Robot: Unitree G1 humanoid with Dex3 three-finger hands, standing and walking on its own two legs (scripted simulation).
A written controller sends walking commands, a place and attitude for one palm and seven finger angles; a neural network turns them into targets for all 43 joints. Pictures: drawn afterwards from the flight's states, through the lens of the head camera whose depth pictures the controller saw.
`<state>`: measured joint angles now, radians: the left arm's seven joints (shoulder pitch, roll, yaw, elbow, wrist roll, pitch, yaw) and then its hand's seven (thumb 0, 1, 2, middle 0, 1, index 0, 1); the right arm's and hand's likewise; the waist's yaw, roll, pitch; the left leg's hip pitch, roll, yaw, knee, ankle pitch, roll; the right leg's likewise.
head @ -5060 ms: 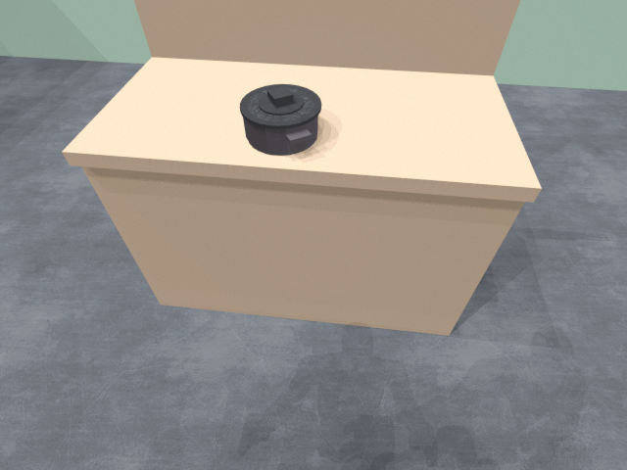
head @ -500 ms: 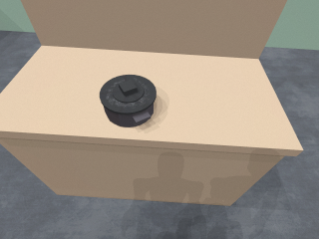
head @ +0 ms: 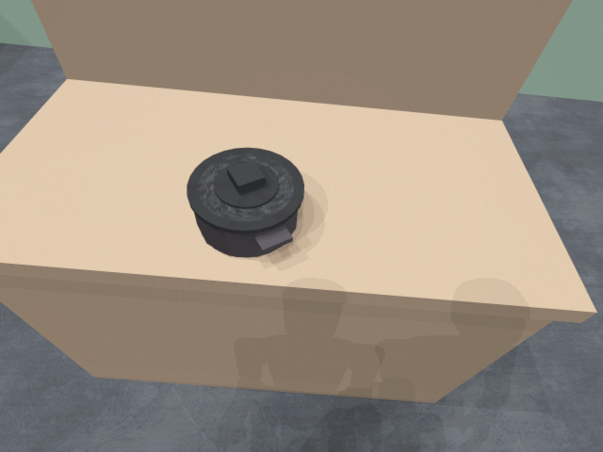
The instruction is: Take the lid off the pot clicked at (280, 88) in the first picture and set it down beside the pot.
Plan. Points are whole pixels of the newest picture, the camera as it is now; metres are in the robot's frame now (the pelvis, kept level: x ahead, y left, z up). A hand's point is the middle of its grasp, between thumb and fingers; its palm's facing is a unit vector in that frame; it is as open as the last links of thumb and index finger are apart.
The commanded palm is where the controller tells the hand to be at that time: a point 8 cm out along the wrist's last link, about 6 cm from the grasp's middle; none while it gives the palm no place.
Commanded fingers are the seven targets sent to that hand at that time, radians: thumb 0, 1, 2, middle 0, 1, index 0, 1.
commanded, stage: come to a stop and stand still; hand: left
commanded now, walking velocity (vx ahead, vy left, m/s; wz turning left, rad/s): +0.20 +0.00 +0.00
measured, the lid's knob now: (246, 176) +0.49 +0.13 +0.07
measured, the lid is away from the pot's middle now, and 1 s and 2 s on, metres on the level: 0.00 0.00 0.00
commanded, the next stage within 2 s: look again from close up in 1.08 s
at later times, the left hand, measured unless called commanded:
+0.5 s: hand out of the picture +0.14 +0.18 -0.18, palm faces +0.05 -0.98 -0.18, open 7.2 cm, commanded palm none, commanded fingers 0.00 0.90 0.90 -0.20 -0.30 -0.20 -0.30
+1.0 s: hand out of the picture +0.02 +0.17 -0.17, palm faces +0.06 -0.99 -0.14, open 7.3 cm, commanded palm none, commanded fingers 0.00 0.90 0.90 -0.20 -0.30 -0.20 -0.30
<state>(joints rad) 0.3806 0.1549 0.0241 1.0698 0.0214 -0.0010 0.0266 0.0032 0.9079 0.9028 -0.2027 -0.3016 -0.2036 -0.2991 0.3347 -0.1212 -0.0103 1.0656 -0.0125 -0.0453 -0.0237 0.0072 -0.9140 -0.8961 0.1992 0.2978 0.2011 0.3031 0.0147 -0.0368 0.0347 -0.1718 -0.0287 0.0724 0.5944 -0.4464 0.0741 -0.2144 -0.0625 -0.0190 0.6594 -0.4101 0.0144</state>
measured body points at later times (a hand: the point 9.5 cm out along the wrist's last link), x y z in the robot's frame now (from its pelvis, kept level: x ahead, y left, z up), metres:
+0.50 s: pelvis +0.06 +0.01 -0.01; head +0.12 +0.04 +0.44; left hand +0.14 +0.23 -0.17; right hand +0.12 -0.23 -0.15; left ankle +0.06 +0.10 -0.73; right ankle +0.12 -0.14 -0.72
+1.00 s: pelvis +0.04 +0.02 +0.01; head +0.05 +0.04 +0.46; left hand +0.02 +0.23 -0.15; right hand +0.10 -0.22 -0.13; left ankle +0.05 +0.10 -0.72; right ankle +0.00 -0.12 -0.72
